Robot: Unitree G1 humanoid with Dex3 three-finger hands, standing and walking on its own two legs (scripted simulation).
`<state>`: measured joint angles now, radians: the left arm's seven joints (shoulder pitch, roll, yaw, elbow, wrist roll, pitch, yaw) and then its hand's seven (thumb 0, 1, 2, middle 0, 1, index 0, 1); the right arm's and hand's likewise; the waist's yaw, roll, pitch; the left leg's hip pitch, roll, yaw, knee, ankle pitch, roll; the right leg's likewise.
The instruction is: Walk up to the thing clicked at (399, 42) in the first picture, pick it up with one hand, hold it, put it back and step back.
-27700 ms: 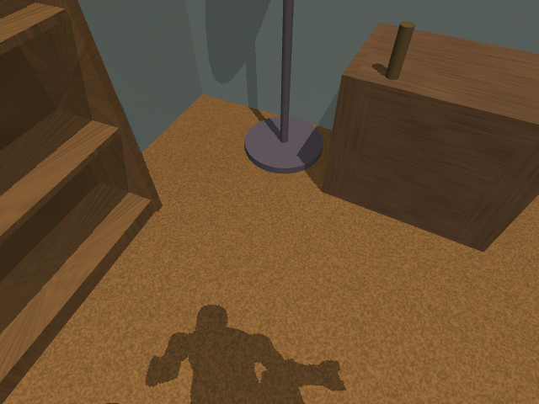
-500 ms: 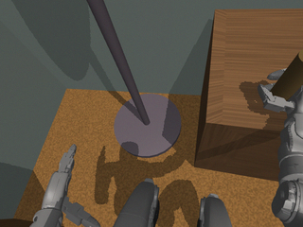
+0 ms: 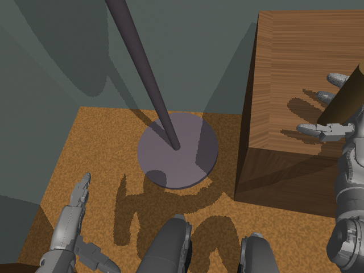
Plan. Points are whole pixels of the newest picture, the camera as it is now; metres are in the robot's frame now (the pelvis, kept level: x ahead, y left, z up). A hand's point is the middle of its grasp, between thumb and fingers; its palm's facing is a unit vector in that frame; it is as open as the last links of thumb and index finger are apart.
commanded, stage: withdraw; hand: right
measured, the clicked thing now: (347, 101) +0.46 -0.22 +0.06
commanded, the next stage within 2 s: rise in 0.34 s
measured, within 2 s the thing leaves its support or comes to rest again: neither
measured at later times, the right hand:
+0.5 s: hand out of the picture +0.48 -0.28 +0.15, palm faces +0.21 +0.98 -0.07, open 16.5 cm
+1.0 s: hand out of the picture +0.37 -0.36 +0.13, palm faces +0.41 +0.83 -0.38, open 17.4 cm
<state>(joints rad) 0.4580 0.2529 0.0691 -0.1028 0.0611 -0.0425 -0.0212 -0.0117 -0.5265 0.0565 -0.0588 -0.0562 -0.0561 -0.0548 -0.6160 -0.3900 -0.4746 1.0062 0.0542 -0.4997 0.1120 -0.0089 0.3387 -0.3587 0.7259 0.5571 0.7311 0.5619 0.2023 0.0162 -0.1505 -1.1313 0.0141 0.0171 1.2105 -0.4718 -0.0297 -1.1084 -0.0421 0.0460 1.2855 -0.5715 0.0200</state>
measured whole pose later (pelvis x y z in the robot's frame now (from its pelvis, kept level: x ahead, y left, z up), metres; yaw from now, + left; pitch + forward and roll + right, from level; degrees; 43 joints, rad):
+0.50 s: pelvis +0.01 -0.01 +0.04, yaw +0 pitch +17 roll +2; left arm 0.41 0.26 0.02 0.08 0.01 -0.04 0.02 -0.01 -0.51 0.04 -0.06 -0.05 -0.06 -0.05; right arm -0.75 -0.59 -0.50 1.05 0.07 -0.29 0.22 -0.01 0.46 -0.14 0.16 0.16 0.16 0.17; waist 0.15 -0.01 -0.13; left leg -0.88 0.02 0.01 0.99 -0.40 -0.04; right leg -0.86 -0.04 0.03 1.07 -0.50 0.01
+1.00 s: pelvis +0.05 -0.01 +0.09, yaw +0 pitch +10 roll +2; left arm 0.41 0.26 0.01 0.22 -0.06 0.05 -0.01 -0.01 -0.52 0.08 -0.05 -0.05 -0.05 -0.05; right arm -0.25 -0.55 -0.39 0.68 0.02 -0.01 -0.01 -0.02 0.54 -0.05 0.05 0.06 0.05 0.06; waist 0.01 -0.02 -0.12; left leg -0.55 0.02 0.00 0.73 -0.35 -0.04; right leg -0.53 -0.04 0.01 0.79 -0.44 0.01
